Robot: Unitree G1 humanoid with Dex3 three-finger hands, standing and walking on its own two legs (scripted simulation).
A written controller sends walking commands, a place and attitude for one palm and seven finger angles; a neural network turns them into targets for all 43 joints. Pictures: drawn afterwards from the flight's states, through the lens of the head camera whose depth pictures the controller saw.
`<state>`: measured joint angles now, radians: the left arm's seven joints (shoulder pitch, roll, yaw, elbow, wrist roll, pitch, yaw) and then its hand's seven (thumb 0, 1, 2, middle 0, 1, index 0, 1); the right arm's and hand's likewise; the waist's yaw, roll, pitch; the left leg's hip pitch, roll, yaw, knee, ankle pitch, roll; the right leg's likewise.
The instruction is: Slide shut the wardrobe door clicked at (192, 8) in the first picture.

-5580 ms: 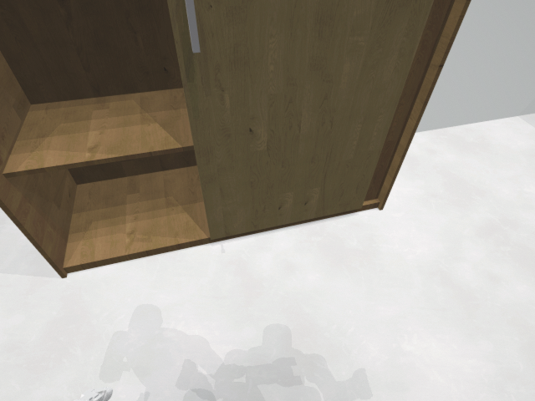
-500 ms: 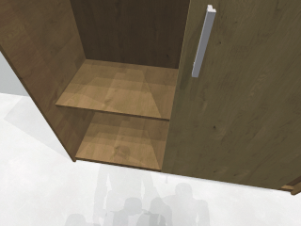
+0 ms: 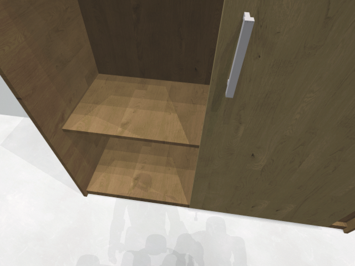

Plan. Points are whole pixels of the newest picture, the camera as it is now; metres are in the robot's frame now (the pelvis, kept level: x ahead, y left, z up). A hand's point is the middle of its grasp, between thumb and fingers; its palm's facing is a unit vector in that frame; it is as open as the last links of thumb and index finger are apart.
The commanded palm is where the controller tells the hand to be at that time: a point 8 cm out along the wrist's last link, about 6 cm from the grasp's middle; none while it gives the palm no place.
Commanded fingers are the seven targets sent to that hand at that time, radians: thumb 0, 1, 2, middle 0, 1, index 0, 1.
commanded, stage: look again from close up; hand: right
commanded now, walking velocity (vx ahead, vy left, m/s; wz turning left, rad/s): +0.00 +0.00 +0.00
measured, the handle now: (237, 58) +0.51 -0.10 +0.23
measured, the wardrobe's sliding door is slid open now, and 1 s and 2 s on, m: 0.62 0.62 0.62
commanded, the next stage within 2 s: raise the hand with hooked fingers in 0.70 s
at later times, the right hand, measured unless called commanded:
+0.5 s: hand out of the picture +0.01 -0.15 -0.17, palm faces +0.04 +0.98 -0.19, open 7.3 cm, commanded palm none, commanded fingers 0.00 -0.90 -0.90 0.20 0.30 0.20 0.30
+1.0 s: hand (269, 242) +0.19 -0.18 -0.01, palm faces +0.24 +0.95 -0.18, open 7.5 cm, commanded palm +0.11 -0.21 -0.03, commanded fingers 0.00 -0.64 -0.79 0.22 0.47 0.22 0.47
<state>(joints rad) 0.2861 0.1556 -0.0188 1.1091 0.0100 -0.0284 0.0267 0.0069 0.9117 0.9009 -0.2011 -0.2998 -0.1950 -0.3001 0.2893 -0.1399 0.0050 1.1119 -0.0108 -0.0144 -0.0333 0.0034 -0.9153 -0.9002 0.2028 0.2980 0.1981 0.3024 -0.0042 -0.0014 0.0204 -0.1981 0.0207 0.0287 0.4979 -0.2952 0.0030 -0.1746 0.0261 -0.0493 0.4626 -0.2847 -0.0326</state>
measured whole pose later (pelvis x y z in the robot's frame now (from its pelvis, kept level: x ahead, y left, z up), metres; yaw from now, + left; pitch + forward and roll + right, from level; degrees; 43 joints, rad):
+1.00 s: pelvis -0.01 +0.02 +0.00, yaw -2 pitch +2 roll -1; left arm 0.29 0.27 0.02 0.84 -0.02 -0.28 0.07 0.02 0.92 0.90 -0.20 -0.30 -0.20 -0.30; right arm 0.38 -0.19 -0.05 0.11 0.13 -0.08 -0.08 0.03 -0.87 -0.87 0.21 0.34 0.20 0.35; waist 0.00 -0.04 -0.02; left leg -0.27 0.01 0.07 0.55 -0.32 0.03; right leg -0.27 0.01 -0.01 0.54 -0.30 -0.01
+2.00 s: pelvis -0.04 +0.00 +0.00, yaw -3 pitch -4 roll +1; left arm 0.20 0.28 -0.08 0.67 -0.05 -0.38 0.10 0.02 0.90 0.90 -0.20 -0.30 -0.20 -0.30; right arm 0.03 -0.37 -0.38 -0.06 0.32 0.07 0.32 -0.01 0.31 -0.39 0.29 1.07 0.29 1.08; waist -0.07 -0.04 -0.02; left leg -0.17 0.01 0.08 0.52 -0.27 0.01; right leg -0.20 0.01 0.00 0.57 -0.29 -0.03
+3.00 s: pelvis -0.03 +0.02 +0.00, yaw -3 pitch -5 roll +0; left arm 0.17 0.30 -0.10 0.66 -0.09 -0.26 0.09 0.02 0.90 0.90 -0.20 -0.30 -0.20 -0.30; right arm -0.23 -0.50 -0.49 0.03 0.33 0.34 0.43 -0.02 0.50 -0.30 0.30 1.20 0.30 1.20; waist -0.08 -0.08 -0.03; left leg -0.11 -0.01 0.09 0.43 -0.23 0.03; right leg -0.14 0.00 0.01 0.46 -0.23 -0.01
